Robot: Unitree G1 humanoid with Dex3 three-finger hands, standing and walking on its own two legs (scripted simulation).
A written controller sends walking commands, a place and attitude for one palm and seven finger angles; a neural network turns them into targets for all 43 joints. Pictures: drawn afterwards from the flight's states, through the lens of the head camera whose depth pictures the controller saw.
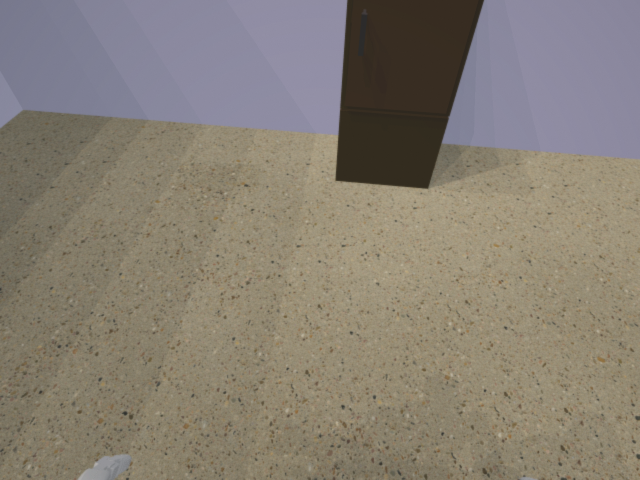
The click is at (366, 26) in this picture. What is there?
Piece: cupboard door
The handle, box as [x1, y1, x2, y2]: [358, 9, 367, 55]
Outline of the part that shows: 365,9 363,10 361,16 358,55 362,55 367,13 365,12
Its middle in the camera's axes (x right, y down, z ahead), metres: +0.15 -0.74 +1.39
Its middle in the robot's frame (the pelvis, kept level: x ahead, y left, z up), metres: +1.54 -0.07 -0.04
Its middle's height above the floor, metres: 0.73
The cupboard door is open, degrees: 0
